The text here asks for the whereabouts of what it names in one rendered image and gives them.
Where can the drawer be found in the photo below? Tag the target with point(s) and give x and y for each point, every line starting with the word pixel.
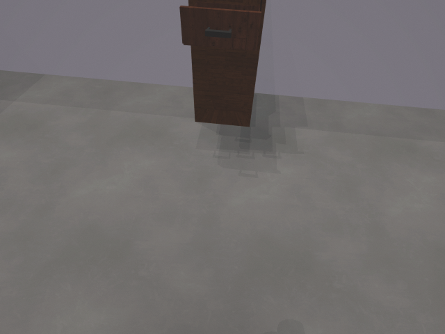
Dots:
pixel 244 20

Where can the handle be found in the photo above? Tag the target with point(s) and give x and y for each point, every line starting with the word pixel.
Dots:
pixel 218 33

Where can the cabinet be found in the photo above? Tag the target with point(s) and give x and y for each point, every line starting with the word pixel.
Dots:
pixel 224 79

